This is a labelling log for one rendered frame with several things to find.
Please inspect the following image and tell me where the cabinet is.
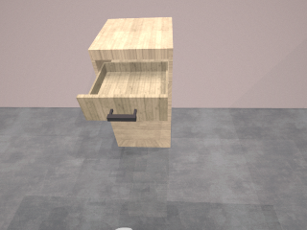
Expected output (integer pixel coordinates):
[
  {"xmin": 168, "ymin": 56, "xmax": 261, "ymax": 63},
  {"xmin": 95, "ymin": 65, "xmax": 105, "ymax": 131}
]
[{"xmin": 87, "ymin": 17, "xmax": 174, "ymax": 148}]

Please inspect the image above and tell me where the drawer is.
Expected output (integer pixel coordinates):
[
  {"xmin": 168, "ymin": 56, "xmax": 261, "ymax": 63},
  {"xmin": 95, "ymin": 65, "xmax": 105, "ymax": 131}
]
[{"xmin": 76, "ymin": 61, "xmax": 168, "ymax": 122}]

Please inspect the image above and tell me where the handle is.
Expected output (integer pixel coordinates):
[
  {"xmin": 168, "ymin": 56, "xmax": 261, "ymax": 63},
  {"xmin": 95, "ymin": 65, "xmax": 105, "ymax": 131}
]
[{"xmin": 106, "ymin": 108, "xmax": 137, "ymax": 122}]

